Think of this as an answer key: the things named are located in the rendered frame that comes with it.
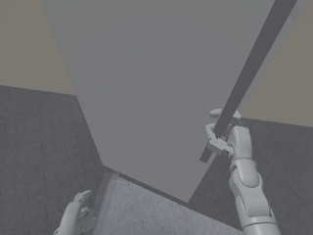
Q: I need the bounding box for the left robot forearm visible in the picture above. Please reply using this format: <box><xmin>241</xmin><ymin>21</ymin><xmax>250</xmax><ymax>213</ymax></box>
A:
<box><xmin>53</xmin><ymin>224</ymin><xmax>78</xmax><ymax>235</ymax></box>

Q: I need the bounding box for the handle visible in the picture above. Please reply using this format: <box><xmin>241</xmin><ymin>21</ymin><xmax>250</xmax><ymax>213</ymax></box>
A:
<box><xmin>200</xmin><ymin>0</ymin><xmax>297</xmax><ymax>163</ymax></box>

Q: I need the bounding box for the robot right hand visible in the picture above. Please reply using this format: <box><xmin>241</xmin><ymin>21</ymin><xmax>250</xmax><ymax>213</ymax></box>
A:
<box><xmin>204</xmin><ymin>109</ymin><xmax>252</xmax><ymax>163</ymax></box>

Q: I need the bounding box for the right robot forearm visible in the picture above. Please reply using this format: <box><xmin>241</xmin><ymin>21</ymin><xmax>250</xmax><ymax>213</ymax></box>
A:
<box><xmin>229</xmin><ymin>159</ymin><xmax>282</xmax><ymax>235</ymax></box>

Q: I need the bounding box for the fridge door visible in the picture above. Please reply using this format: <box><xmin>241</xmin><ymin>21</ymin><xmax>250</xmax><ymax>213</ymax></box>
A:
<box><xmin>40</xmin><ymin>0</ymin><xmax>309</xmax><ymax>203</ymax></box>

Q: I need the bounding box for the robot left hand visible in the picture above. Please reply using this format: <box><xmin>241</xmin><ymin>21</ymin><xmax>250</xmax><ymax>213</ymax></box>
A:
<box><xmin>60</xmin><ymin>190</ymin><xmax>97</xmax><ymax>235</ymax></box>

